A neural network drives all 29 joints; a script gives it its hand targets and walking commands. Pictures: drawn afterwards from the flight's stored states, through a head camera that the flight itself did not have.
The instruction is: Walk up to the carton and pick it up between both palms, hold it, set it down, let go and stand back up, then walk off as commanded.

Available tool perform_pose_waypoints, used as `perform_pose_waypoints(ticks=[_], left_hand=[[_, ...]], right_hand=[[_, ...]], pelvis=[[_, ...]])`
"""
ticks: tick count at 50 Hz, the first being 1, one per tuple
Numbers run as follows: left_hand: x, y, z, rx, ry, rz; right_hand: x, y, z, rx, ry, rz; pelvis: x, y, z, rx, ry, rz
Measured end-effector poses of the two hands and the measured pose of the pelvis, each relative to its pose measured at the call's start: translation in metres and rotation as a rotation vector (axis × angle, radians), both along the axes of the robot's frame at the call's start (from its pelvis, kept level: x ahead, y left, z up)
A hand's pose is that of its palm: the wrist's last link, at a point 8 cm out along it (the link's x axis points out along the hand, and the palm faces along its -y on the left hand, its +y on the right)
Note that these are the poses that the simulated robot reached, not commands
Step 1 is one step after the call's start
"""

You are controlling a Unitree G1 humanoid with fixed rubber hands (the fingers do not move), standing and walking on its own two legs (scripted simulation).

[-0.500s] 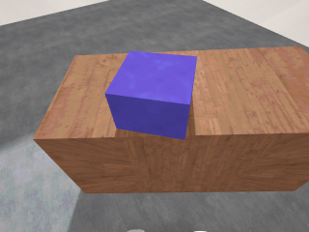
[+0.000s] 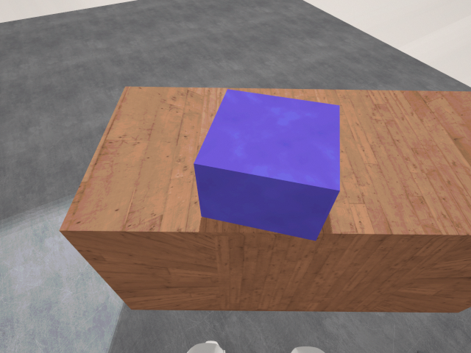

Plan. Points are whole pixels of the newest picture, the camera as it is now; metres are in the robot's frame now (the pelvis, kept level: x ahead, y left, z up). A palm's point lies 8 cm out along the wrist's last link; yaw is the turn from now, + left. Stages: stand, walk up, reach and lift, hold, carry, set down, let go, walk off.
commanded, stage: walk up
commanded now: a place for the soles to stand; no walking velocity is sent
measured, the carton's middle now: (269, 161) +0.53 -0.06 -0.02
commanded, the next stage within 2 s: reach and lift in 1.74 s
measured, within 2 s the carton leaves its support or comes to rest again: neither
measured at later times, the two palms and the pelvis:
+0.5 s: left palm out of the picture +0.11 +0.27 -0.08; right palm out of the picture +0.12 -0.35 -0.10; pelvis +0.04 -0.05 +0.00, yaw -1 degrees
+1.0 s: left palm out of the picture +0.14 +0.27 -0.08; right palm (451, 336) +0.17 -0.35 -0.09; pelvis +0.05 -0.05 +0.00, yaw -1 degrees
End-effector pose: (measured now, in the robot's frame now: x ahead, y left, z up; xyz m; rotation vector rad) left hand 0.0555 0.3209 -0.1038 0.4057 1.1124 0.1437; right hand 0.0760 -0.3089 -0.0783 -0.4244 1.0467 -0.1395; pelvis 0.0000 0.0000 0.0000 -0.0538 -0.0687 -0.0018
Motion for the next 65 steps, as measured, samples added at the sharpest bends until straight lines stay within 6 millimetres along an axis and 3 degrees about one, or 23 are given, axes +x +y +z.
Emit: perform_pose_waypoints(ticks=[6, 11, 19, 25, 31, 42, 55, 65], left_hand=[[0.013, 0.007, -0.001, -0.005, 0.022, 0.008], [0.024, -0.002, -0.001, -0.001, 0.032, 0.003], [0.044, -0.033, 0.011, 0.049, 0.02, -0.028], [0.052, -0.051, 0.027, 0.07, -0.01, -0.029], [0.056, -0.049, 0.027, 0.071, -0.011, -0.022], [0.075, -0.049, 0.023, 0.051, -0.047, -0.024], [0.092, -0.048, 0.026, 0.052, -0.081, -0.025], [0.084, -0.059, 0.025, 0.053, -0.054, 0.002]], right_hand=[[-0.014, 0.004, 0.003, -0.02, 0.054, -0.032], [-0.009, -0.004, 0.0, -0.02, 0.057, -0.046], [0.015, -0.034, -0.021, 0.028, 0.049, -0.057], [0.048, -0.044, -0.025, 0.065, 0.016, -0.045], [0.076, -0.045, -0.02, 0.057, -0.033, -0.019], [0.093, -0.04, -0.011, 0.048, -0.074, -0.011], [0.096, -0.04, -0.009, 0.043, -0.097, -0.013], [0.075, -0.061, -0.009, -0.003, -0.077, -0.018]], pelvis=[[0.015, 0.006, 0.003, -0.007, -0.024, 0.0], [0.025, -0.003, 0.003, 0.009, -0.026, -0.007], [0.036, -0.036, -0.003, 0.064, 0.003, -0.026], [0.042, -0.053, 0.002, 0.081, 0.008, -0.017], [0.045, -0.052, 0.002, 0.076, 0.014, -0.009], [0.05, -0.049, 0.002, 0.071, 0.025, -0.006], [0.05, -0.048, 0.002, 0.07, 0.025, -0.006], [0.044, -0.06, 0.002, 0.073, 0.018, 0.007]])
